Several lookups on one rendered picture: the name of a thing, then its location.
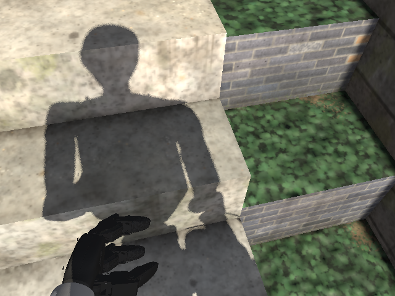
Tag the robot left hand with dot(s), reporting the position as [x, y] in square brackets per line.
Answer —
[91, 258]

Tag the left robot forearm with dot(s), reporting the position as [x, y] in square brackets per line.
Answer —
[72, 289]

